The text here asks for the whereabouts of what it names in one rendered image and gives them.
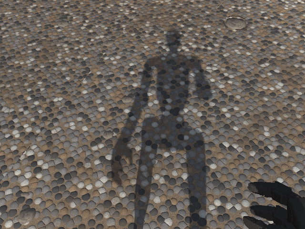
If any right robot hand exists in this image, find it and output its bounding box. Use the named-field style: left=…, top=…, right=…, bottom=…
left=243, top=181, right=305, bottom=229

